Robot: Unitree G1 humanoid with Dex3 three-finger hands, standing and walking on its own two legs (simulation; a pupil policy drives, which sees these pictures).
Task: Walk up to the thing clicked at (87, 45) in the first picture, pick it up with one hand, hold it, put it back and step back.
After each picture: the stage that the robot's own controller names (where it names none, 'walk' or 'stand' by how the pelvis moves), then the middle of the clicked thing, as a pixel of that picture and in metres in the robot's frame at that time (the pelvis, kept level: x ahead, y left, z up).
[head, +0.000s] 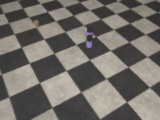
stand; (89, 37) +1.43 -0.12 -0.66
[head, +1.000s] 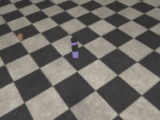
walk; (74, 47) +1.30 +0.15 -0.64
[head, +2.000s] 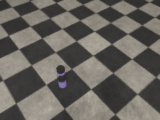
walk; (61, 77) +0.82 +0.19 -0.64
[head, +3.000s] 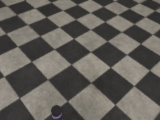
walk; (57, 117) +0.49 +0.13 -0.64
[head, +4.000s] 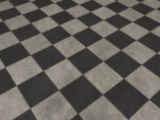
stand; out of the picture +0.41 +0.11 -0.66
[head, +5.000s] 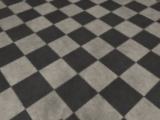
stand; out of the picture +0.41 +0.13 -0.66
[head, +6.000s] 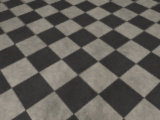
stand; out of the picture +0.42 +0.14 -0.66
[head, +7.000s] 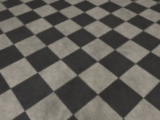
stand; out of the picture +0.41 +0.15 -0.66
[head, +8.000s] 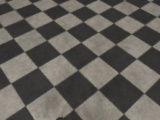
go down; out of the picture +0.41 +0.14 -0.66
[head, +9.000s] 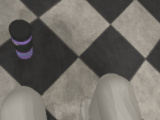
go down; (22, 42) +0.52 +0.15 -0.25
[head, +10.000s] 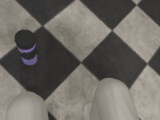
approach; (27, 50) +0.51 +0.14 -0.27
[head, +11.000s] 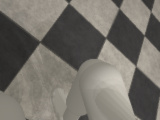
close in; out of the picture +0.51 +0.19 -0.18
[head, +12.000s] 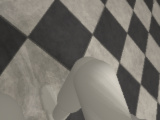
close; out of the picture +0.50 +0.20 -0.19
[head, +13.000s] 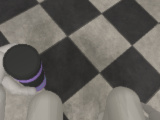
lift; (30, 73) +0.35 +0.16 -0.01
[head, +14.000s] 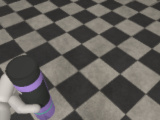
hold; (35, 93) +0.30 +0.14 +0.09
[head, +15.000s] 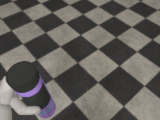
hold; (36, 94) +0.30 +0.14 +0.05
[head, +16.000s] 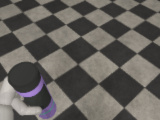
crouch; (37, 95) +0.30 +0.14 +0.05
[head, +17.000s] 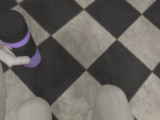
crouch; (22, 45) +0.46 +0.13 -0.03
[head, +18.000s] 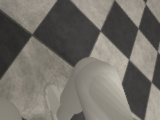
lower; out of the picture +0.47 +0.20 -0.18
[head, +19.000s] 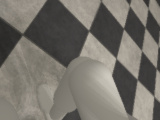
lower; out of the picture +0.47 +0.20 -0.19
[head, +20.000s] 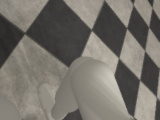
lower; out of the picture +0.47 +0.20 -0.19
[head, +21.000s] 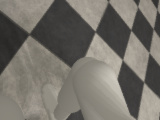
lower; out of the picture +0.47 +0.20 -0.19
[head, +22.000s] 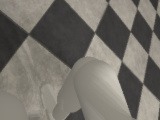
loosen; out of the picture +0.46 +0.17 -0.19
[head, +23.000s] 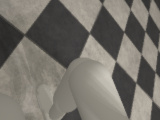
withdraw; out of the picture +0.46 +0.17 -0.20
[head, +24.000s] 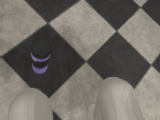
stand; (40, 58) +0.46 +0.11 -0.23
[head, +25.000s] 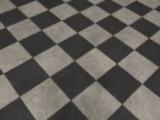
stand; out of the picture +0.38 +0.08 -0.58
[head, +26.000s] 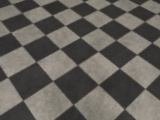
stand; out of the picture +0.38 +0.08 -0.59
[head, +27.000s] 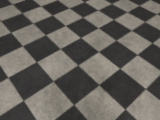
stand; out of the picture +0.38 +0.08 -0.59
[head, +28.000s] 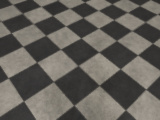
stand; out of the picture +0.37 +0.08 -0.59
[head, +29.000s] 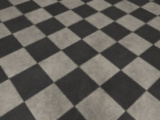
stand; out of the picture +0.38 +0.08 -0.59
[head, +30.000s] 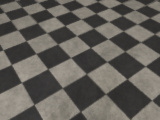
walk; out of the picture +0.39 +0.08 -0.65
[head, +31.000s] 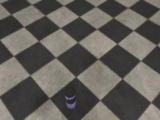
walk; (70, 98) +0.53 +0.08 -0.63
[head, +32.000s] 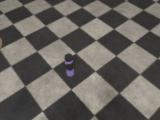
walk; (69, 65) +0.88 +0.12 -0.63
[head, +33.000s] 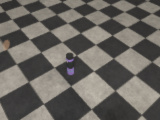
stand; (70, 64) +1.03 +0.11 -0.64
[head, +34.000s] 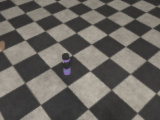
stand; (66, 64) +1.03 +0.13 -0.66
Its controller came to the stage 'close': yes
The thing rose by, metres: 0.70
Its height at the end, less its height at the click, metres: +0.00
